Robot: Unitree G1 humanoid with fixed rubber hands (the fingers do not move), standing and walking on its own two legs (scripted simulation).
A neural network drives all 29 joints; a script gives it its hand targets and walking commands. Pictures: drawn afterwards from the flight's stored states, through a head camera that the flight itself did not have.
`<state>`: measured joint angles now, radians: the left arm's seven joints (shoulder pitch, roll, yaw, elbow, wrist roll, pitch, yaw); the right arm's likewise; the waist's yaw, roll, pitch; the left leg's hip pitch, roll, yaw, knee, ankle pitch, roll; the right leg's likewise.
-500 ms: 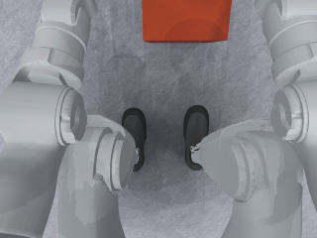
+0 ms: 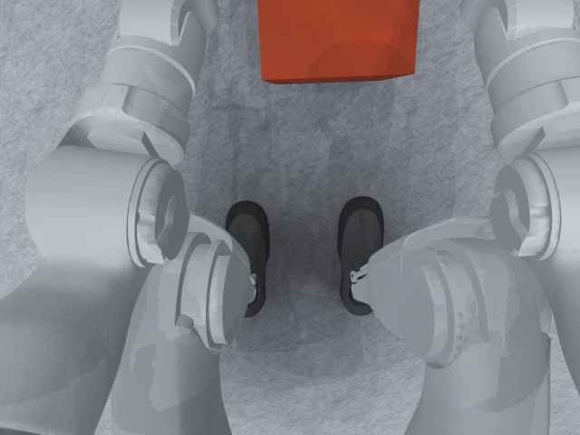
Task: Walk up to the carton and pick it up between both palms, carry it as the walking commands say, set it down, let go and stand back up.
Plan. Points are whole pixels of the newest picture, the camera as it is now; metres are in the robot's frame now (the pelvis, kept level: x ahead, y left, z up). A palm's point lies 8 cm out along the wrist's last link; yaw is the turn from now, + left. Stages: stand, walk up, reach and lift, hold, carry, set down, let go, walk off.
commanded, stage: reach and lift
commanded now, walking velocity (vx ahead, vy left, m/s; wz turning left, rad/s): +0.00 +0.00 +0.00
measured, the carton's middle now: out of the picture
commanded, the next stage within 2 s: none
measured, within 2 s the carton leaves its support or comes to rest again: leaves its support in 0.78 s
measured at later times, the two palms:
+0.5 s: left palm out of the picture +0.56 +0.11 -0.17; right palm out of the picture +0.56 -0.15 -0.18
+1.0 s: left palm out of the picture +0.55 +0.09 -0.12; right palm out of the picture +0.55 -0.15 -0.14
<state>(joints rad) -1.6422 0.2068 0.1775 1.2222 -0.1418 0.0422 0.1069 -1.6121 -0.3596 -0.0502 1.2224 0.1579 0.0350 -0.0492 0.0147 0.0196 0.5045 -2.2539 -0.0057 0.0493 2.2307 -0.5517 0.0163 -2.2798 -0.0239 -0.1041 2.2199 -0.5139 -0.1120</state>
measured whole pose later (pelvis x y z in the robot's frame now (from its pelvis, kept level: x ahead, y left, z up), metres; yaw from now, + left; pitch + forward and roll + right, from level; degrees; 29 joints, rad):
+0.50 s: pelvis +0.00 +0.00 -0.01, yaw +0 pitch +32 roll +2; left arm -1.64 0.21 0.19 1.22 -0.14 0.09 0.10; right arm -1.61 -0.36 -0.07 1.22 0.15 0.10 -0.03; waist 0.01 0.02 0.50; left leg -2.25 -0.01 0.05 2.26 -0.56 0.02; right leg -2.28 -0.02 -0.10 2.25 -0.52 -0.11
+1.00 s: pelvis -0.01 +0.00 +0.00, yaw +0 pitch +25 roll +2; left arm -1.59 0.11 0.16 1.10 -0.14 0.20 0.37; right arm -1.59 -0.32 0.02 1.13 0.17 0.28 -0.24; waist 0.00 0.05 0.52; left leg -2.15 -0.09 0.04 2.26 -0.55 0.00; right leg -2.18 0.00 -0.08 2.26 -0.52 -0.10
